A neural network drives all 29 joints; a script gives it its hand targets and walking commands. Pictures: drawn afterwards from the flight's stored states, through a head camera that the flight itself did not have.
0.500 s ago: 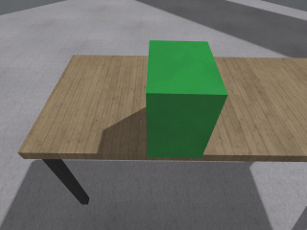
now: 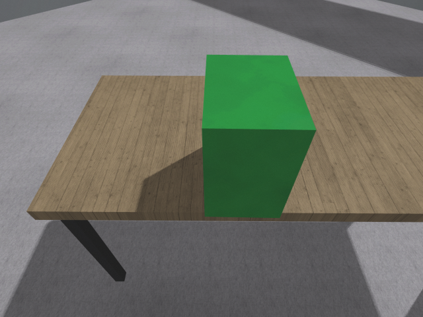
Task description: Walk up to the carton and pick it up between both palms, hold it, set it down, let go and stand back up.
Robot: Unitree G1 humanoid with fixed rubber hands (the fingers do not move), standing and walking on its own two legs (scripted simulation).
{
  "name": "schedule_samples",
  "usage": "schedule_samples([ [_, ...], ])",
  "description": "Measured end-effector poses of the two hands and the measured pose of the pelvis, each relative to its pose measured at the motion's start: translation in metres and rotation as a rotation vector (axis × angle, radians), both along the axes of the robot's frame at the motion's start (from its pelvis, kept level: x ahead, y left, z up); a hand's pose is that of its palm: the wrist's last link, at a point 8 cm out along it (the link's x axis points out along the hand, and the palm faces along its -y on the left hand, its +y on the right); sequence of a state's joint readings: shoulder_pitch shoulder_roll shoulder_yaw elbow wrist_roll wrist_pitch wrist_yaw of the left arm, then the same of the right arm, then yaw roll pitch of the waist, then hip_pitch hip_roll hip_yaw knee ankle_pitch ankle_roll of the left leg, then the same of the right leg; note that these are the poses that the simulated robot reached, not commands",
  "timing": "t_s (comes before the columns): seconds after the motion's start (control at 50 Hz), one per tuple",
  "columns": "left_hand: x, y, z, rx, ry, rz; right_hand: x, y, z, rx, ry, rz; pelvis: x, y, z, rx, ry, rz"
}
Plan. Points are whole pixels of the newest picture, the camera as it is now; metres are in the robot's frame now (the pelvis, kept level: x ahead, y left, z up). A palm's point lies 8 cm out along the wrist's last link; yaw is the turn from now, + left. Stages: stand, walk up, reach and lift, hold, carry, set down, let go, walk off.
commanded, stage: stand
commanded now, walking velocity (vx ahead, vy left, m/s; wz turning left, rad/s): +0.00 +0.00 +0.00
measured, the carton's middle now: (244, 139) +0.51 -0.04 +0.05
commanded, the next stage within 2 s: walk up in 0.58 s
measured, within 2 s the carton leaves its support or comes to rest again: neither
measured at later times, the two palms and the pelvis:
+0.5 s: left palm out of the picture +0.07 +0.29 -0.12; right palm out of the picture +0.09 -0.30 -0.11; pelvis +0.00 +0.00 +0.00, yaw +0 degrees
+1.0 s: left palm out of the picture +0.07 +0.29 -0.12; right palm out of the picture +0.07 -0.33 -0.12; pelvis +0.01 -0.03 -0.01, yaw +0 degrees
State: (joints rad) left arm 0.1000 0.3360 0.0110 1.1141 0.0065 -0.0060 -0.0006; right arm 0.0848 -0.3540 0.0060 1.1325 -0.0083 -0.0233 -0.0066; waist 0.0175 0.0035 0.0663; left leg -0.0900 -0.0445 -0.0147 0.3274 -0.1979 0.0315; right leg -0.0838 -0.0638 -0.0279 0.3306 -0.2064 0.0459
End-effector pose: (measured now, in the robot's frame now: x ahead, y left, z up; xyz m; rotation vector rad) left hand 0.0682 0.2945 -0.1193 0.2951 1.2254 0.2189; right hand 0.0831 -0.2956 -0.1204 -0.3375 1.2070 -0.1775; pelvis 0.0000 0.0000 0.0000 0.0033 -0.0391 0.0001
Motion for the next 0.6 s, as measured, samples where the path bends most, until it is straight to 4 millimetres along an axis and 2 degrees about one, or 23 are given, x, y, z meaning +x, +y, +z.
schedule_samples([
  [0.38, 0.0006, -0.0097, -0.006, -0.026, -0.001, -0.003, 0.0087, -0.0019, 0.0061, -0.011, -0.028, -0.004, 0.003, -0.0015, 0.0003, -0.005, -0.005, 0.007],
  [0.6, -0.0039, -0.0013, -0.0039, -0.009, 0.002, 0.006, 0.0034, -0.0042, 0.0057, -0.021, -0.01, -0.001, 0.0025, -0.0013, 0.0001, -0.004, -0.007, 0.003],
])
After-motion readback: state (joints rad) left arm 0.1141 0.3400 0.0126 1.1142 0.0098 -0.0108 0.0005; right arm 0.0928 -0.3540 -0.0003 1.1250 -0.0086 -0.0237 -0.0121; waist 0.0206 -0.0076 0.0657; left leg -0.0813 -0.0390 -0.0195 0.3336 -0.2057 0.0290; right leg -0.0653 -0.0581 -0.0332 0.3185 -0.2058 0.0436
